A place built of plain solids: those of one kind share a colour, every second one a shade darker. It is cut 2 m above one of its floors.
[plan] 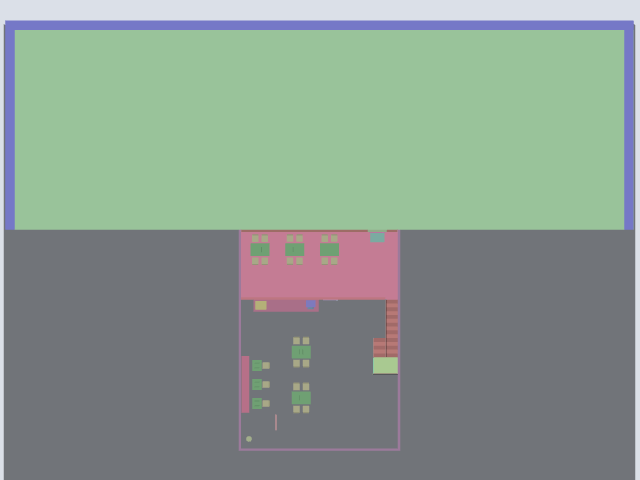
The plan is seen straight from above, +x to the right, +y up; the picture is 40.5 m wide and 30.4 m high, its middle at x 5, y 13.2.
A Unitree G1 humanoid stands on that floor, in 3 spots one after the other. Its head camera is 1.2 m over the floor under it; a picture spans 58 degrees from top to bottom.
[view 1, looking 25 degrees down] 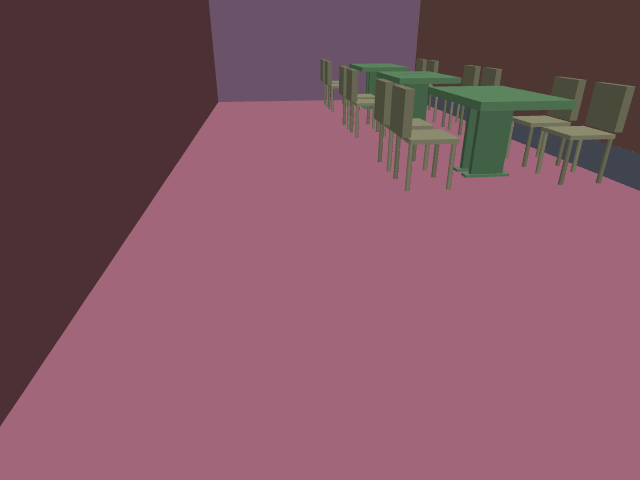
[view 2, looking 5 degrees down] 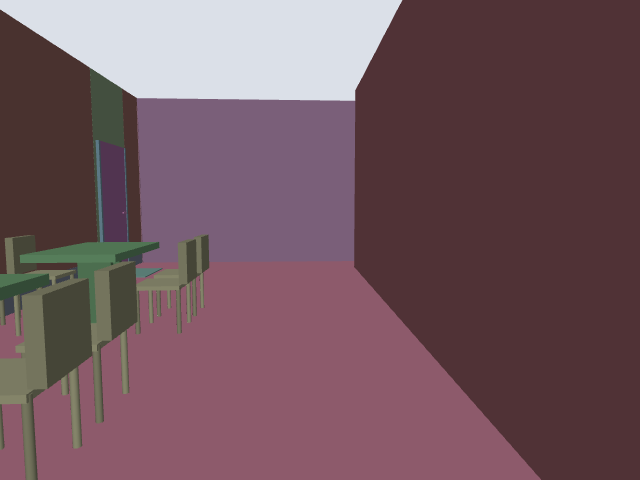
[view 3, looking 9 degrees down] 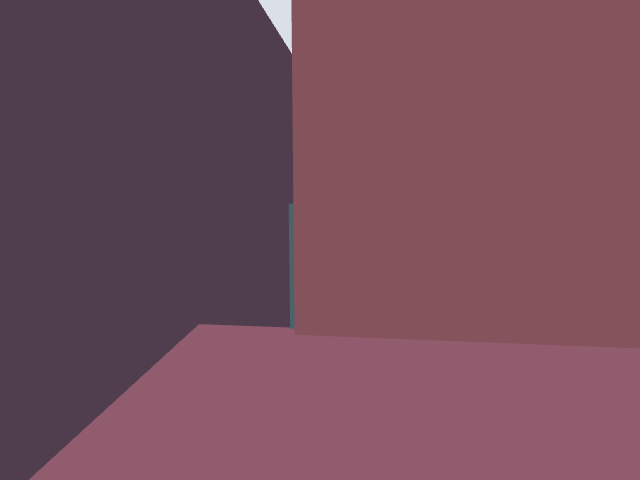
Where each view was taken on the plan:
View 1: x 9.52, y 10.52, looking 173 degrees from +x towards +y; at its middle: upper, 2.84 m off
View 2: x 1.20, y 10.62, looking -3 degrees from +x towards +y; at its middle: wall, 8.78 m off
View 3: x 8.63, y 12.60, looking -84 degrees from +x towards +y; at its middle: entrance_wall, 3.09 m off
